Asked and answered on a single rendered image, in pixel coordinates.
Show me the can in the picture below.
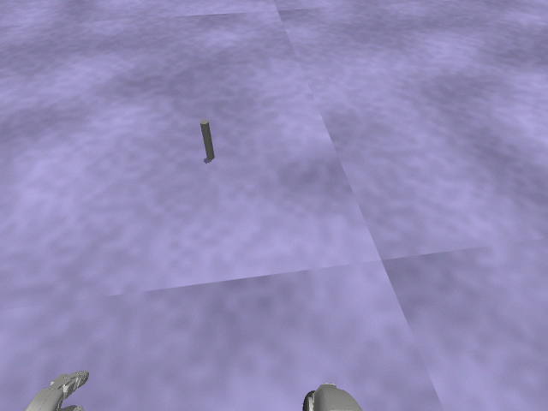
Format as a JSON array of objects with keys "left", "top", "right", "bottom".
[{"left": 200, "top": 119, "right": 215, "bottom": 160}]

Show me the left robot hand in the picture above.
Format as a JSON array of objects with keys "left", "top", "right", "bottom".
[{"left": 24, "top": 371, "right": 89, "bottom": 411}]

